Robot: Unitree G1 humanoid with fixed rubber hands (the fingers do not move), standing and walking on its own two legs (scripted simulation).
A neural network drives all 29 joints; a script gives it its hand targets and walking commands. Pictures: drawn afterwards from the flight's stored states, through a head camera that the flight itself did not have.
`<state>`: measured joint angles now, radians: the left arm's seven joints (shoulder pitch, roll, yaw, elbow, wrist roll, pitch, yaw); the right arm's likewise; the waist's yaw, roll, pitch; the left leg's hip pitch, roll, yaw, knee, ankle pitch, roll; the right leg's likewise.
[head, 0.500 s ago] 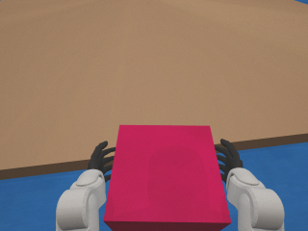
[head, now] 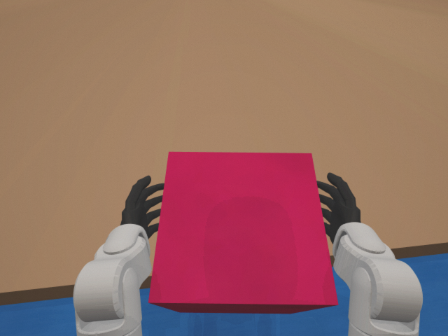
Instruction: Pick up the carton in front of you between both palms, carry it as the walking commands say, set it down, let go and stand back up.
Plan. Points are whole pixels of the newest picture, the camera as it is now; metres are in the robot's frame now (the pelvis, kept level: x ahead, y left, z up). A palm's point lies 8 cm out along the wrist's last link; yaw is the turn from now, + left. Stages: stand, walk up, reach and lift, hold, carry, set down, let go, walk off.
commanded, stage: carry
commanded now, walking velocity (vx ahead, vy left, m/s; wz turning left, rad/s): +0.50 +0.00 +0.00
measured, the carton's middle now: (237, 243) +0.28 +0.00 +0.06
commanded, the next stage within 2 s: none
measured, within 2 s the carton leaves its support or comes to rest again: neither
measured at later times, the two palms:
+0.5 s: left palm (163, 100) +0.60 +0.17 +0.14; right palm (290, 100) +0.62 -0.13 +0.13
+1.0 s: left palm (155, 88) +0.65 +0.19 +0.14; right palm (277, 87) +0.66 -0.11 +0.14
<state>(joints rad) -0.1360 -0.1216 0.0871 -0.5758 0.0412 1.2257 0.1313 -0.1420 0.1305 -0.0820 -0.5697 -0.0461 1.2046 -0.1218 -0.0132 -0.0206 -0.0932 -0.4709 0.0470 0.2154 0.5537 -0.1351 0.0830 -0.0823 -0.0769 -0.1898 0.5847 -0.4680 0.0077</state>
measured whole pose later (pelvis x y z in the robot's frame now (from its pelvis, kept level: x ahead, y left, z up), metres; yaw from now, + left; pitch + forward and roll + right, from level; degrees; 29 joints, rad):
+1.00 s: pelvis +0.32 +0.04 +0.02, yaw +1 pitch +5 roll -1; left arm -0.53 -0.11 0.24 -0.08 0.08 1.20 0.14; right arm -0.51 0.11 -0.27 -0.11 -0.09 1.19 -0.12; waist -0.01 0.00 -0.07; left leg -0.20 0.00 0.06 0.51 -0.35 0.02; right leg -0.32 -0.01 -0.12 0.52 -0.23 -0.04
